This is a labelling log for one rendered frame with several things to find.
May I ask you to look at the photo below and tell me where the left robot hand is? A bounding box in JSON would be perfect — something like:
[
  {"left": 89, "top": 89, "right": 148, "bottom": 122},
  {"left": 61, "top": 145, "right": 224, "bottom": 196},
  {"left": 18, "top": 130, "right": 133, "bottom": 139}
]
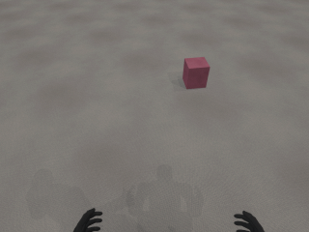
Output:
[{"left": 73, "top": 208, "right": 102, "bottom": 232}]

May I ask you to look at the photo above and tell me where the right robot hand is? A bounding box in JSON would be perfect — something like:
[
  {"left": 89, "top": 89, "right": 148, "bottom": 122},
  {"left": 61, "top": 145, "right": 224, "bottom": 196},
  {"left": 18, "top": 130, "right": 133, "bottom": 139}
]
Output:
[{"left": 234, "top": 211, "right": 265, "bottom": 232}]

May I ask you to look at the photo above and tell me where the carton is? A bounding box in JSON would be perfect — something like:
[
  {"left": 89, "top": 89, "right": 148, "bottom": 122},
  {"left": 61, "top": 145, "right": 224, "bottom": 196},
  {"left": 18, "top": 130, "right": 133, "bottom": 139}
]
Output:
[{"left": 183, "top": 57, "right": 211, "bottom": 90}]

